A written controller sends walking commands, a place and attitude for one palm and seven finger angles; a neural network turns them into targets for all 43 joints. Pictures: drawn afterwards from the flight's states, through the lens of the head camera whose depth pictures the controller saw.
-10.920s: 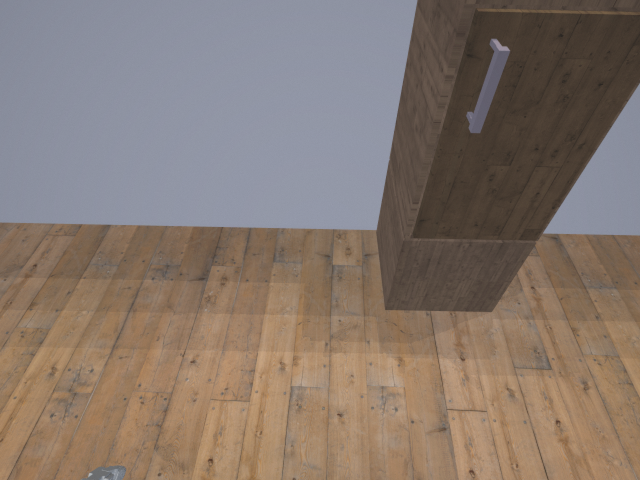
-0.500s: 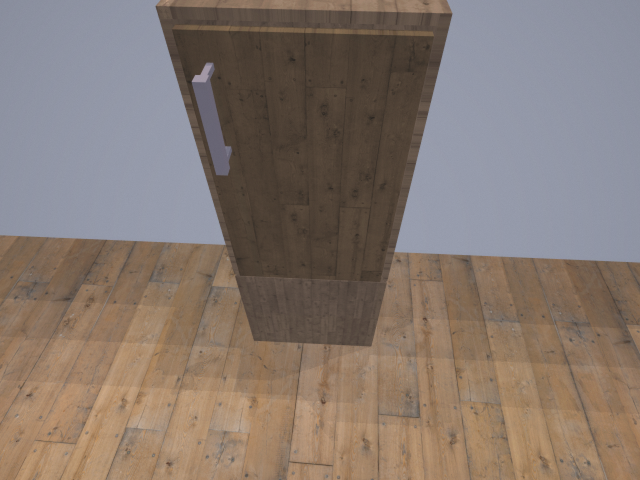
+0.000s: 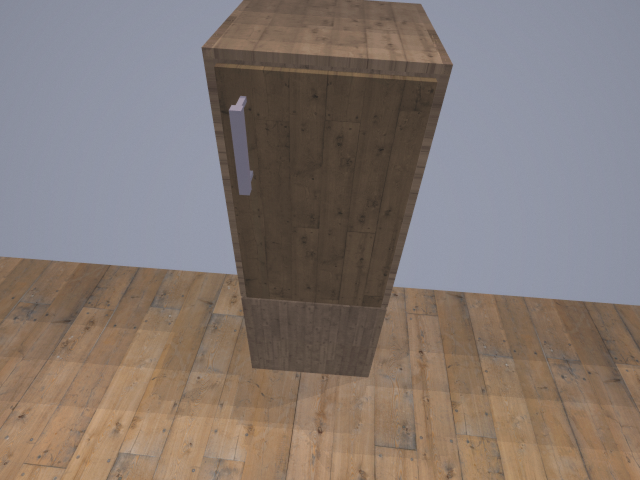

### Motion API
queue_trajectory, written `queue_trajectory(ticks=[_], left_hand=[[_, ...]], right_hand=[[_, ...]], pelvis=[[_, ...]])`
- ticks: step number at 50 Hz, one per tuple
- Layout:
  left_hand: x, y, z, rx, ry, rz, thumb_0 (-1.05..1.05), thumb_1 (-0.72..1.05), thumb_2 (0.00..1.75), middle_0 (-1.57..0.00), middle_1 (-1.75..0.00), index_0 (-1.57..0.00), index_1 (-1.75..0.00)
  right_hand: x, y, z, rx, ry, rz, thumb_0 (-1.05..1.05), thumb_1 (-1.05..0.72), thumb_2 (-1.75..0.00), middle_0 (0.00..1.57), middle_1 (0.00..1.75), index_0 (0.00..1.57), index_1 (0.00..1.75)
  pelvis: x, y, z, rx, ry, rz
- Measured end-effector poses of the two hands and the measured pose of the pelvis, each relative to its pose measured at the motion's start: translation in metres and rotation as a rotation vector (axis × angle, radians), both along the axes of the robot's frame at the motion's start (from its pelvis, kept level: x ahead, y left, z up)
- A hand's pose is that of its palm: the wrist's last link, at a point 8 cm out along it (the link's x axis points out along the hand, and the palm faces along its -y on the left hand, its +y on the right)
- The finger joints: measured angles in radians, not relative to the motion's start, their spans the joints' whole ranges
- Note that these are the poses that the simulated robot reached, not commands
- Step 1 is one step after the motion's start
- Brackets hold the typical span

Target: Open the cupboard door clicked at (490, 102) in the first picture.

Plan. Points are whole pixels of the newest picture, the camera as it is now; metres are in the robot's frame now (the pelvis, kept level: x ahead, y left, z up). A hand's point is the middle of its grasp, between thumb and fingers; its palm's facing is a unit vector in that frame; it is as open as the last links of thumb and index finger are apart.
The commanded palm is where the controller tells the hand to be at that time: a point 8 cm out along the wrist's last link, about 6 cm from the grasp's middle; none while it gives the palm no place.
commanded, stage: look again from close up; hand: left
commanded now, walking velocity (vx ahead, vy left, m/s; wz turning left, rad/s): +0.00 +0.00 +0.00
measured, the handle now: (243, 147) +0.61 +0.18 +0.12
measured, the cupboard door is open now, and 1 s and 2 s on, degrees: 0 0 0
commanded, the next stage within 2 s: shuffle to correct the standing spot in 0.32 s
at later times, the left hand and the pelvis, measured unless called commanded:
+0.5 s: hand out of the picture -0.09 +0.19 -0.18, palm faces +0.05 -0.98 -0.16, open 7.4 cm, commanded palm none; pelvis -0.03 +0.03 +0.00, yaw +0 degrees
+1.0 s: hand out of the picture -0.02 +0.18 -0.18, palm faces +0.03 -0.99 -0.11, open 7.4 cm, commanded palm none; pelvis +0.00 +0.03 +0.00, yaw -2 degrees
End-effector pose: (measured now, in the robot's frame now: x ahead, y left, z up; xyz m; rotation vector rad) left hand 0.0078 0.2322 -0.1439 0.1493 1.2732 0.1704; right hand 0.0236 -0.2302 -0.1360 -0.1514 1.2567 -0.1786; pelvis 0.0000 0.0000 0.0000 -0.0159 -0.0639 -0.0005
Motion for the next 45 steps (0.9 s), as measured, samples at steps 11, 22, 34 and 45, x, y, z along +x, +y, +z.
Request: queue_trajectory(ticks=[11, 22, 34, 45], left_hand=[[-0.045, 0.015, -0.004, -0.018, 0.093, 0.010, 0.00, 0.91, 0.90, -0.20, -0.30, -0.20, -0.30], [-0.089, 0.011, -0.005, -0.046, 0.177, 0.039, 0.00, 0.91, 0.90, -0.20, -0.30, -0.20, -0.29], [-0.121, -0.011, 0.000, -0.074, 0.228, 0.093, 0.00, 0.91, 0.90, -0.20, -0.30, -0.20, -0.29], [-0.098, -0.010, -0.020, -0.137, 0.258, 0.074, 0.00, 0.91, 0.90, -0.20, -0.30, -0.20, -0.29]], right_hand=[[-0.048, 0.027, -0.002, 0.015, 0.091, -0.026, 0.01, -0.91, -0.90, 0.20, 0.30, 0.19, 0.30], [-0.076, 0.048, -0.006, 0.045, 0.144, -0.047, 0.01, -0.91, -0.90, 0.20, 0.30, 0.20, 0.30], [-0.072, 0.046, -0.010, 0.067, 0.127, -0.053, 0.01, -0.91, -0.90, 0.20, 0.30, 0.20, 0.30], [-0.061, 0.051, -0.011, 0.015, 0.079, -0.083, 0.01, -0.91, -0.90, 0.20, 0.30, 0.19, 0.30]], pelvis=[[-0.018, 0.021, 0.001, -0.001, 0.002, 0.000], [-0.031, 0.032, 0.001, 0.002, 0.012, 0.003], [-0.032, 0.023, 0.002, 0.001, 0.025, 0.000], [-0.015, 0.036, -0.009, -0.010, 0.033, -0.018]])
